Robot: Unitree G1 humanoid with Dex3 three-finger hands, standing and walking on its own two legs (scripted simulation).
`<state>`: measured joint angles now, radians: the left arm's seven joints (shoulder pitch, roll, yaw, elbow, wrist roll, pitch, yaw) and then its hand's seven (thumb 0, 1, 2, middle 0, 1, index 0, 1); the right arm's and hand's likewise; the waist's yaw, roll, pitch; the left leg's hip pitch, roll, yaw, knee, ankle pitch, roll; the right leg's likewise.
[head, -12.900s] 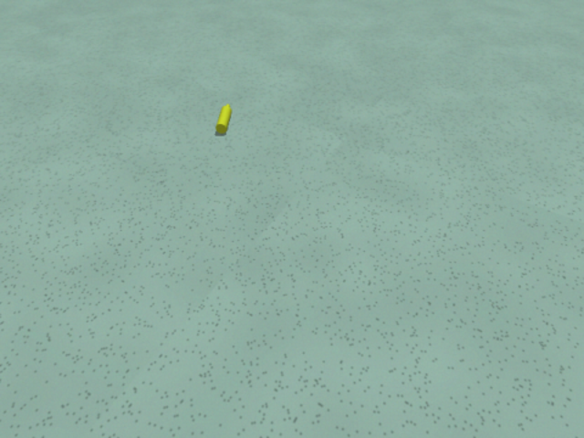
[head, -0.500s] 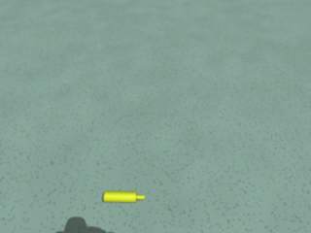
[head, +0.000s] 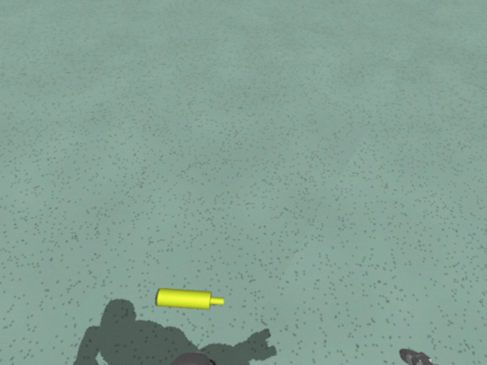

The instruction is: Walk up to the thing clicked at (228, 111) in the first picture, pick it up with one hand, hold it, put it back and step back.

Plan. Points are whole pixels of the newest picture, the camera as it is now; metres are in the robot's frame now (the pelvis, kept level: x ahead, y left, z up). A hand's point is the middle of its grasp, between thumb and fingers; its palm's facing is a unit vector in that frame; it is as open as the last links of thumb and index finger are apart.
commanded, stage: walk up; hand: left
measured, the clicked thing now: (191, 299) +0.40 +0.20 -0.73
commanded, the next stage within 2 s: stand in 1.82 s
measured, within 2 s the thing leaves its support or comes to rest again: neither
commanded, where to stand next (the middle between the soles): +0.02 -0.01 m, yaw -1 degrees
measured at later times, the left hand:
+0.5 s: hand out of the picture +0.12 +0.25 -0.14, palm faces -0.02 -0.93 -0.37, open 7.4 cm
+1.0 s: hand out of the picture +0.06 +0.25 -0.14, palm faces -0.01 -0.94 -0.34, open 7.4 cm
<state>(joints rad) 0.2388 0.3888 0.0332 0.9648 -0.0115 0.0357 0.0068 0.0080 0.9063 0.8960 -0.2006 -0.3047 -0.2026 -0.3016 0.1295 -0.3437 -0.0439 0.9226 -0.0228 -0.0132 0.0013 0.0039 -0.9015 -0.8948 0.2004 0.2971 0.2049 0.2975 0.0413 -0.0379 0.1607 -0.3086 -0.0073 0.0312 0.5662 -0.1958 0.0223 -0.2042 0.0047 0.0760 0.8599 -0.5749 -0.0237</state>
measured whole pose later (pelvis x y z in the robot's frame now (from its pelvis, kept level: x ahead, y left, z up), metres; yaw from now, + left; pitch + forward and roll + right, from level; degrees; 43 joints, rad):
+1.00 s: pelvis -0.01 -0.01 +0.02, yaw -1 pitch -3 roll +0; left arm 0.10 0.35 0.03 1.15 0.01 0.00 -0.01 0.01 0.91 0.90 -0.20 -0.30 -0.20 -0.30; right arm 0.11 -0.35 -0.01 1.13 -0.01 0.00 0.01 0.00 -0.90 -0.89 0.20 0.30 0.21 0.30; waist 0.00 0.00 0.06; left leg -0.13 0.01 -0.03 0.33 -0.14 -0.01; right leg -0.09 -0.01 0.01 0.31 -0.17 0.02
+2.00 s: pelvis +0.00 -0.01 +0.02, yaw +0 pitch -2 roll +0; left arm 0.12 0.35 0.01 1.13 0.02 -0.01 -0.01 0.01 0.91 0.90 -0.20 -0.30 -0.20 -0.30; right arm 0.12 -0.35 -0.01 1.13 -0.02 -0.01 0.01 0.00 -0.90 -0.89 0.20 0.30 0.21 0.30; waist 0.00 0.00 0.05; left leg -0.13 0.00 -0.03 0.32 -0.15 -0.01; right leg -0.09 -0.02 0.01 0.32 -0.19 0.02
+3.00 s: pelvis +0.01 -0.01 +0.02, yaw -1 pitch -2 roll +0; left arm 0.13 0.36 -0.01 1.11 0.02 -0.01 0.00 0.01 0.91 0.90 -0.20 -0.30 -0.20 -0.30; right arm 0.12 -0.36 0.00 1.12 -0.01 -0.01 0.01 0.00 -0.90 -0.89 0.20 0.30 0.21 0.30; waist 0.00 0.00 0.05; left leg -0.11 0.01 -0.03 0.32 -0.16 -0.01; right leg -0.08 -0.01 0.01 0.32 -0.20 0.02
